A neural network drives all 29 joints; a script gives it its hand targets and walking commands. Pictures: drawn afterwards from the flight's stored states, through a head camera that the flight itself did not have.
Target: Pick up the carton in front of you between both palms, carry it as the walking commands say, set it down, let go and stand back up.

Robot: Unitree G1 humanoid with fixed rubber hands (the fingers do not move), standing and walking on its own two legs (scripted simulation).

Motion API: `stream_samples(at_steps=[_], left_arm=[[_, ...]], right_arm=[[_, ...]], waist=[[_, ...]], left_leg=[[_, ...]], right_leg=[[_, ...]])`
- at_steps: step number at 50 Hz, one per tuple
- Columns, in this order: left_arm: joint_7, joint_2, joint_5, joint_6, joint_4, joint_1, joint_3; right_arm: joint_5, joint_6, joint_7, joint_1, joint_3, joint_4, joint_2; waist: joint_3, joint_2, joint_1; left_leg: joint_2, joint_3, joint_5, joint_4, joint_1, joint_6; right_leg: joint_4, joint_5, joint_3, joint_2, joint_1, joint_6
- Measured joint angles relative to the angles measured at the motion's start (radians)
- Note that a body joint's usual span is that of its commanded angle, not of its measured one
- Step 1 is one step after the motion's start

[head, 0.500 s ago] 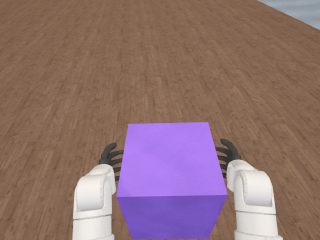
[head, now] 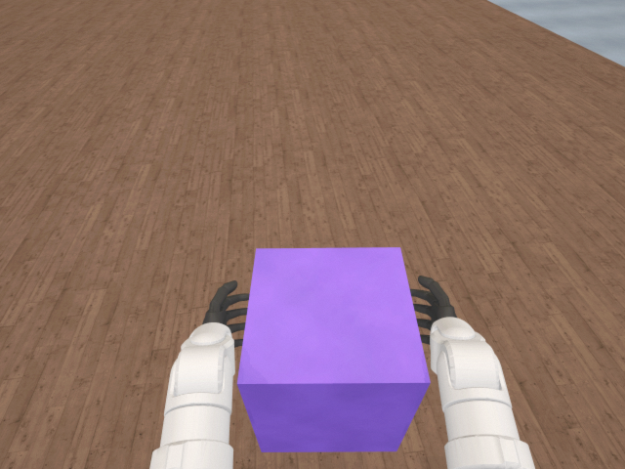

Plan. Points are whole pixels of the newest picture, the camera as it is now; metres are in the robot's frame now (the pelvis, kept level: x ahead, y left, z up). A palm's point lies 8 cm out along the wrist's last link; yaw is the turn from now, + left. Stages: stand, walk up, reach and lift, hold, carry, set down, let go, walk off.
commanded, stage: carry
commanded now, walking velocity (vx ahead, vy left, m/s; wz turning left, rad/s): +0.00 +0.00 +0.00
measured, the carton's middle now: (328, 353) +0.31 +0.00 -0.04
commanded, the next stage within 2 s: hold in 0.74 s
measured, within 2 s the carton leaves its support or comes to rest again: neither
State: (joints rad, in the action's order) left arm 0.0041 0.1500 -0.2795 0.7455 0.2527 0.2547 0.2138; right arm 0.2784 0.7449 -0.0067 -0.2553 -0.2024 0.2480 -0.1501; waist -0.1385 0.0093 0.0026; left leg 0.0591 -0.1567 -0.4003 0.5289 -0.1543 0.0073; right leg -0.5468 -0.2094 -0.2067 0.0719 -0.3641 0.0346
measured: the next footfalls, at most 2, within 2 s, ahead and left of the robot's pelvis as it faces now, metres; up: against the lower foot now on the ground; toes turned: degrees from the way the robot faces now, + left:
none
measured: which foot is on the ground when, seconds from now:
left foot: down 0.00-1.00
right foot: down 0.00-1.00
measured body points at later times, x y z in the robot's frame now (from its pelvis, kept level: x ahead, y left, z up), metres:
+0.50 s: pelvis -0.02 +0.01 +0.00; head -0.05 +0.01 +0.45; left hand +0.28 +0.16 +0.04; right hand +0.28 -0.14 +0.04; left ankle -0.08 +0.11 -0.73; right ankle +0.05 -0.10 -0.73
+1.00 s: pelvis -0.04 +0.01 +0.01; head -0.06 -0.01 +0.46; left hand +0.25 +0.19 +0.04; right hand +0.28 -0.11 +0.04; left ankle -0.08 +0.11 -0.73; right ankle +0.05 -0.12 -0.73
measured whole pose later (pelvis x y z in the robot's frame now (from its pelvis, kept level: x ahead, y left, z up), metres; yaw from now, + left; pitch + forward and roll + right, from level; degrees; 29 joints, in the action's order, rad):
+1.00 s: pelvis -0.04 +0.01 +0.01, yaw +5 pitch -7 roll +0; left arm 0.00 0.15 -0.26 0.67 0.25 0.25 0.22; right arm 0.27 0.71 -0.03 -0.24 -0.18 0.19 -0.15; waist 0.07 0.04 -0.01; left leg -0.01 -0.01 -0.28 0.39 0.00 -0.02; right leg -0.34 -0.08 -0.04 0.03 -0.14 -0.01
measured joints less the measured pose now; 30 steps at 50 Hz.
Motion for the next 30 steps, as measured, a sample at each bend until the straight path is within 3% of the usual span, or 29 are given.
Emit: stream_samples(at_steps=[7, 13, 30], left_arm=[[-0.001, 0.009, -0.009, -0.074, 0.034, 0.034, 0.036], [0.008, 0.002, 0.017, -0.04, -0.024, 0.005, 0.003], [0.008, 0.0, 0.018, -0.018, -0.035, -0.002, -0.004]], right_arm=[[0.012, -0.074, 0.004, -0.04, -0.037, 0.041, -0.01], [-0.012, -0.039, -0.004, -0.011, -0.007, -0.021, -0.003], [-0.017, -0.018, -0.008, -0.002, 0.001, -0.032, -0.001]], waist=[[0.023, -0.003, -0.002], [0.025, -0.003, -0.005], [0.028, -0.004, -0.001]], left_leg=[[-0.007, -0.002, 0.021, -0.002, -0.018, -0.007], [-0.01, -0.003, 0.026, 0.002, -0.027, -0.011], [-0.018, -0.005, 0.033, 0.009, -0.038, -0.021]], right_leg=[[0.023, 0.034, 0.003, 0.004, -0.008, 0.0], [0.029, 0.045, 0.005, 0.008, -0.013, -0.002], [0.036, 0.063, 0.011, 0.016, -0.018, -0.01]])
